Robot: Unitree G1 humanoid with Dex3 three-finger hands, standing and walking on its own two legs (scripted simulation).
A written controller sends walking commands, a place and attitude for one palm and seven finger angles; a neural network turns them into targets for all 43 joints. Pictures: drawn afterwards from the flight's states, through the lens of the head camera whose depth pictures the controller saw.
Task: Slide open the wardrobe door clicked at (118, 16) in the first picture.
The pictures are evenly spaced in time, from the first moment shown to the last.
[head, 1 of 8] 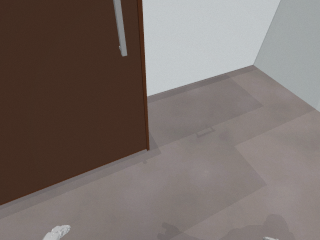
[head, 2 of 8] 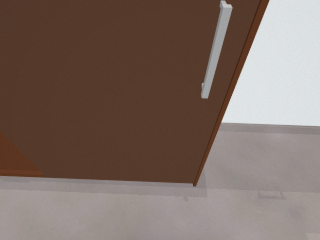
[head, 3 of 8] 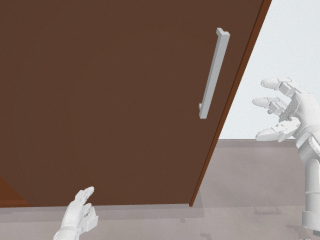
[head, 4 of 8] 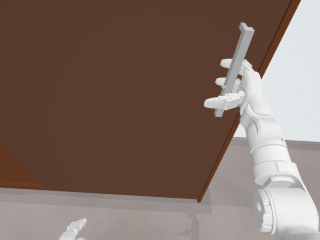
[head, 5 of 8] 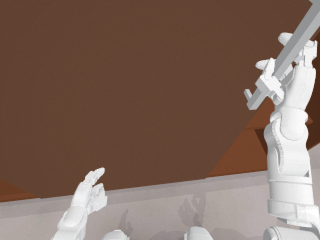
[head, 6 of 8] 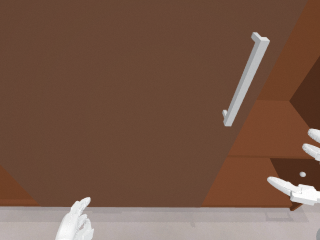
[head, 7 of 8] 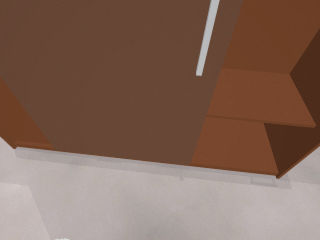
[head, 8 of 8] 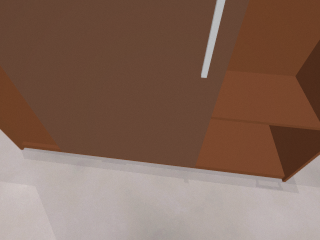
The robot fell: no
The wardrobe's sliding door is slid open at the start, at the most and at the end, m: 0.00 0.60 0.60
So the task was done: yes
